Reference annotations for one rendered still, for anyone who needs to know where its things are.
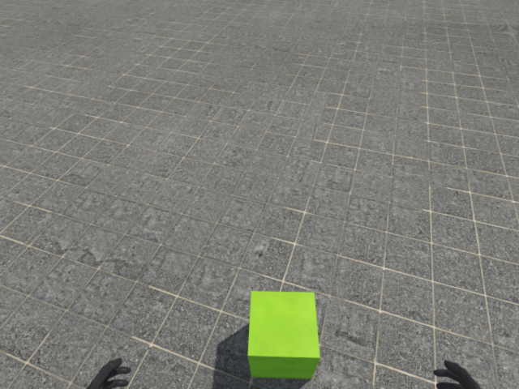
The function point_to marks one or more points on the robot right hand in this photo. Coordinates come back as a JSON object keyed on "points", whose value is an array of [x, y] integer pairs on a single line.
{"points": [[457, 373]]}

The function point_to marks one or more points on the carton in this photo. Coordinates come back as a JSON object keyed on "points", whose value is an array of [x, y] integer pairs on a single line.
{"points": [[283, 335]]}

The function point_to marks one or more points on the robot left hand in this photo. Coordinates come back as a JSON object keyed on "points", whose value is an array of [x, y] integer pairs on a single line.
{"points": [[108, 371]]}

